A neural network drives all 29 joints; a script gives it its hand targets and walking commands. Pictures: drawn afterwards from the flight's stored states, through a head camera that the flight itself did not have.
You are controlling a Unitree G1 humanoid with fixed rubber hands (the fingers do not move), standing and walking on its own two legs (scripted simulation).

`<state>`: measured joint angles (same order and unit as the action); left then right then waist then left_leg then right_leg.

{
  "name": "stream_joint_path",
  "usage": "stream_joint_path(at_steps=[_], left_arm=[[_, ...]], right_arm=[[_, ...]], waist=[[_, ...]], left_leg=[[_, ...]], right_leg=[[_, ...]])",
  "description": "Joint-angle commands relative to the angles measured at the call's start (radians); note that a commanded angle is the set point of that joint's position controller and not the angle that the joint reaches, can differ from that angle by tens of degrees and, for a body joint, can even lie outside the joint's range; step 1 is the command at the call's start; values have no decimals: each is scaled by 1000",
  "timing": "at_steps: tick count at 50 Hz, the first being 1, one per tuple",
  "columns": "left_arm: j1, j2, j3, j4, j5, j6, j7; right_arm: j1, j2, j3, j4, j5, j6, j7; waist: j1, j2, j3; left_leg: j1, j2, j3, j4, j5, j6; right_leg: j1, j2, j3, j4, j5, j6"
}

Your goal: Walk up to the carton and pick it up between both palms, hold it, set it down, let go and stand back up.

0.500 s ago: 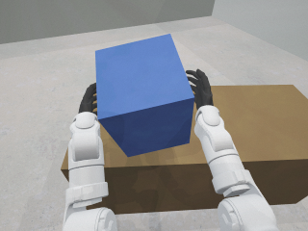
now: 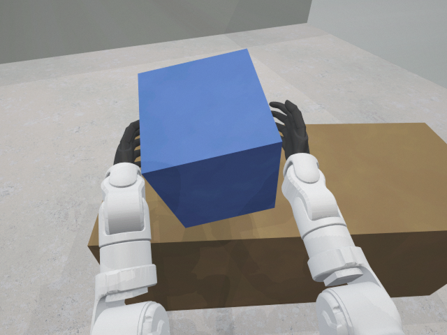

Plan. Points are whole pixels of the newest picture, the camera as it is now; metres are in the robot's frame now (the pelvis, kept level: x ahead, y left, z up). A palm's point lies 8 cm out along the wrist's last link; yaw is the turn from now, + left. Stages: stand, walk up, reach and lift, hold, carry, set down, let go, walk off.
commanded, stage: hold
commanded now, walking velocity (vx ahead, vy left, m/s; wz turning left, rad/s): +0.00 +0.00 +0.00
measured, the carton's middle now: (213, 147) +0.43 -0.01 +0.13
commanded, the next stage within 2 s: set down in 0.04 s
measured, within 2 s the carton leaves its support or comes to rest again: neither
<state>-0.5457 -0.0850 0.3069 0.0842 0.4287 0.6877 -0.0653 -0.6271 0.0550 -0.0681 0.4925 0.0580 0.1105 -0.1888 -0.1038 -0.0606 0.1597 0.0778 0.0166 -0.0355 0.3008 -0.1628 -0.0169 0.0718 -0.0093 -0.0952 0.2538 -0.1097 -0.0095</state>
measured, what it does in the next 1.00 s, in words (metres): stands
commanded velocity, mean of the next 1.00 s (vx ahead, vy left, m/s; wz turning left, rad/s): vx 0.00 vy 0.00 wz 0.00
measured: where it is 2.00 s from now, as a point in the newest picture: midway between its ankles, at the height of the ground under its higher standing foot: outside the picture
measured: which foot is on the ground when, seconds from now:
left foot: down 0.00-1.00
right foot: down 0.00-1.00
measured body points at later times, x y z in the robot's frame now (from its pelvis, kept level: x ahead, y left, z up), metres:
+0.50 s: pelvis +0.02 +0.00 +0.00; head +0.00 +0.02 +0.45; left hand +0.40 +0.15 +0.11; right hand +0.40 -0.14 +0.16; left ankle +0.02 +0.13 -0.75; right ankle +0.04 -0.11 -0.75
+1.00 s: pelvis +0.04 +0.01 +0.00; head +0.03 +0.02 +0.45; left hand +0.42 +0.15 +0.09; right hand +0.42 -0.14 +0.14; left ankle +0.02 +0.13 -0.75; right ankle +0.04 -0.11 -0.75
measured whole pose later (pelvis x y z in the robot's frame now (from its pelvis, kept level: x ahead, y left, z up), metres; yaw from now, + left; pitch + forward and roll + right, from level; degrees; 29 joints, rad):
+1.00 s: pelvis +0.04 +0.01 +0.00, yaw +0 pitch -7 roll -1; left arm -0.53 -0.08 0.31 0.53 0.37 0.25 0.03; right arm -0.64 0.07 -0.23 0.82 -0.09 -0.28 -0.13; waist -0.04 -0.03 0.09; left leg 0.02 0.02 -0.03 0.29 -0.20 -0.02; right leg 0.03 -0.01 -0.09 0.21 -0.13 0.00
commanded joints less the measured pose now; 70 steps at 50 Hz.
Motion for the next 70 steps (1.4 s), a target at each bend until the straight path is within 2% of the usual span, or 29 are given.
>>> stream_joint_path(at_steps=[1, 2, 3, 7, 10, 16, 20, 26, 31, 36, 43, 51, 60, 66, 70], left_arm=[[-656, -396, -403, -157, -154, -110, -144], [-657, -397, -403, -157, -154, -110, -144], [-599, -420, -437, -123, -150, -107, -145], [-594, -437, -445, -108, -159, -148, -143], [-612, -439, -429, -67, -152, -206, -145], [-598, -440, -379, 106, -115, -336, -150], [-618, -465, -393, 152, -128, -413, -135], [-659, -516, -471, 140, -171, -507, -88], [-642, -529, -493, 116, -172, -533, -65], [-610, -519, -471, 132, -151, -523, -63], [-630, -520, -432, 202, -134, -535, -68], [-714, -542, -384, 314, -132, -610, -49], [-792, -542, -312, 422, -114, -698, -22], [-806, -512, -235, 504, -90, -735, -27], [-820, -499, -206, 540, -82, -763, -30]], right_arm=[[-553, 428, 353, -193, 28, -37, 125], [-550, 427, 353, -189, 28, -37, 124], [-575, 440, 362, -206, 35, -53, 128], [-597, 435, 343, -217, 5, -108, 137], [-586, 431, 298, -174, -48, -159, 147], [-527, 422, 176, -10, -170, -273, 165], [-516, 439, 151, 58, -200, -327, 169], [-542, 474, 220, 63, -167, -387, 164], [-528, 495, 296, 50, -122, -391, 152], [-499, 485, 303, 71, -113, -382, 145], [-497, 462, 216, 156, -158, -393, 153], [-543, 472, 97, 267, -240, -424, 175], [-579, 516, 4, 376, -313, -440, 199], [-576, 547, -51, 428, -366, -438, 208], [-566, 566, -79, 456, -397, -443, 211]], waist=[[-5, 62, -436], [-6, 65, -431], [22, 84, -442], [28, 71, -453], [27, 60, -426], [36, 55, -363], [33, 62, -397], [41, 83, -552], [53, 72, -600], [59, 63, -549], [55, 79, -502], [55, 90, -531], [71, 88, -586], [85, 67, -575], [86, 68, -582]], left_leg=[[-12, -50, 97, -28, 226, 6], [-14, -48, 96, -29, 225, 5], [-29, -44, 93, -41, 205, 3], [-60, -43, 98, -49, 175, 6], [-88, -44, 107, -72, 94, 12], [-143, -40, 126, -114, -24, 16], [-125, -37, 127, -97, 57, 0], [-46, -34, 108, -14, 342, -38], [-44, -38, 91, 20, 471, -44], [-70, -41, 87, 5, 432, -38], [-62, -34, 97, -14, 371, -45], [-42, -24, 107, -19, 356, -61], [-75, -23, 120, -23, 340, -60], [-155, -32, 138, -47, 262, -42], [-182, -34, 145, -47, 255, -37]], right_leg=[[179, 35, -46, 6, 144, 35], [178, 34, -46, 6, 139, 34], [179, 35, -50, 4, 149, 31], [172, 35, -57, 3, 128, 30], [157, 26, -60, -6, 68, 29], [151, 8, -67, -22, -29, 22], [159, 11, -68, -14, 38, 20], [196, 27, -60, 25, 279, 24], [245, 30, -37, 48, 437, 37], [253, 24, -25, 43, 453, 40], [201, 24, -40, 18, 364, 30], [140, 34, -57, 1, 276, 23], [131, 35, -49, 7, 267, 29], [171, 24, -36, 18, 281, 40], [187, 19, -31, 31, 310, 46]])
